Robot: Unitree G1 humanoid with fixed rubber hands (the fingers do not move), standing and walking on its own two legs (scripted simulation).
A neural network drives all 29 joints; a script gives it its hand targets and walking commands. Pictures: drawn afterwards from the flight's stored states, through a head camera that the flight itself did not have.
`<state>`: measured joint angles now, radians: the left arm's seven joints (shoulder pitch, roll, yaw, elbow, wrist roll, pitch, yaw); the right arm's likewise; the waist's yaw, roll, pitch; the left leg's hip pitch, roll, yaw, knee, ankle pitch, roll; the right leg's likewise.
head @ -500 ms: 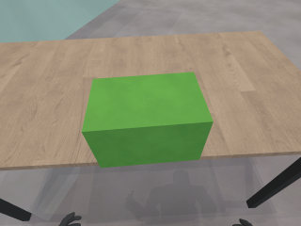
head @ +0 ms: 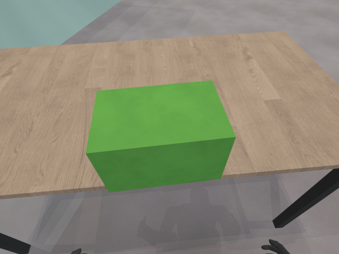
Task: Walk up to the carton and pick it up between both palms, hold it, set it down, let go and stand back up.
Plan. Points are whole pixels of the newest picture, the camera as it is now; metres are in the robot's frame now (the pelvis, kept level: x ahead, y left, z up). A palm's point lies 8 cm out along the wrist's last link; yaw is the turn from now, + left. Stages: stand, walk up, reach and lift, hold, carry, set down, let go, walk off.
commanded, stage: walk up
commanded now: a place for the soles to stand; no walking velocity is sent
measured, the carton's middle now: (160, 136) +0.36 +0.03 +0.09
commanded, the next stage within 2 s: reach and lift in 0.60 s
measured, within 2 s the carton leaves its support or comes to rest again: neither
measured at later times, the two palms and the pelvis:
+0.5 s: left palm out of the picture +0.12 +0.24 -0.09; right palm out of the picture +0.07 -0.28 -0.11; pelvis +0.00 -0.01 +0.00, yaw -4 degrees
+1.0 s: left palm (77, 244) +0.16 +0.23 -0.05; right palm (303, 247) +0.14 -0.28 -0.06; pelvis -0.01 -0.03 +0.01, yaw +2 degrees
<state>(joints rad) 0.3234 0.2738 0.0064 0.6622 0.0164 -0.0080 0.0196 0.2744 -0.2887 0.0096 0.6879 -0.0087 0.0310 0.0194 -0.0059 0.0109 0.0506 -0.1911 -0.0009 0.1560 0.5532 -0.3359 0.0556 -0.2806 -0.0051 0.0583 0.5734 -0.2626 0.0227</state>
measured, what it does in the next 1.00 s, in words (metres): stands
